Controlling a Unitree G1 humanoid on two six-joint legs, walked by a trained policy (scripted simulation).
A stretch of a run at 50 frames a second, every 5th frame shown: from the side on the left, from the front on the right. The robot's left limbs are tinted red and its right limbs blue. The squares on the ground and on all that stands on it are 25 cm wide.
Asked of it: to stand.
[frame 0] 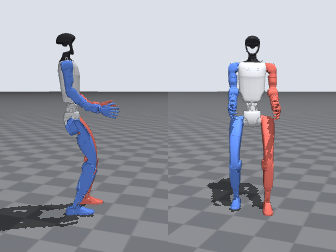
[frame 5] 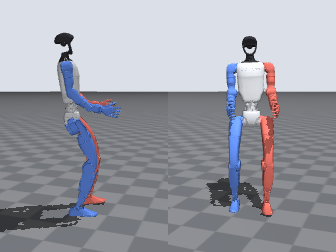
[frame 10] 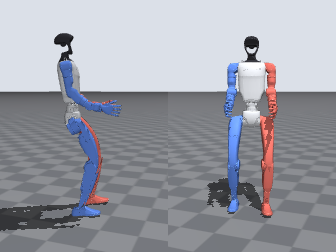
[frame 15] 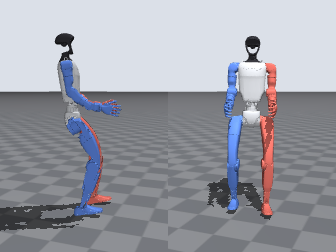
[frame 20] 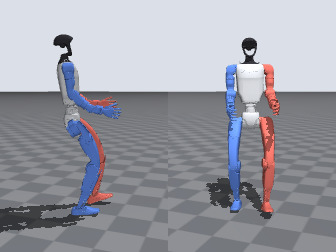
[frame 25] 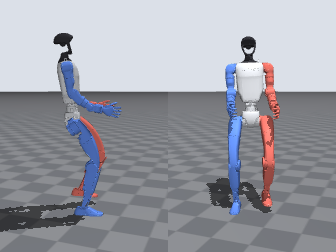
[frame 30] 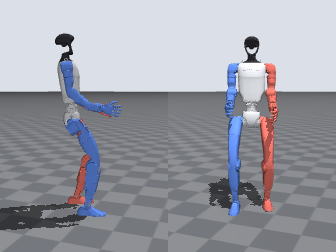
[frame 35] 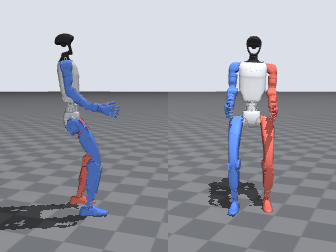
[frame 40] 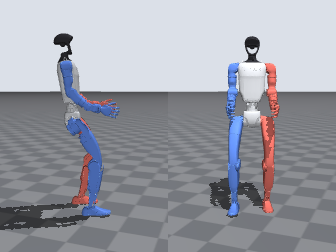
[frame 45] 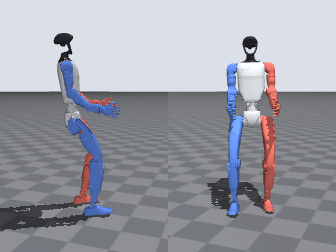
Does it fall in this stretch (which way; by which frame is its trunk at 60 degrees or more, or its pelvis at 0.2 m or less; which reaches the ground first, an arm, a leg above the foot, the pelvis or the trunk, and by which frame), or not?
no
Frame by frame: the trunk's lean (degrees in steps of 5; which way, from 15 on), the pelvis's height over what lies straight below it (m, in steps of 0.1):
0: 5, 0.8
5: 5, 0.8
10: 10, 0.8
15: 5, 0.8
20: 10, 0.7
25: 10, 0.8
30: 5, 0.8
35: 5, 0.8
40: 10, 0.8
45: 10, 0.8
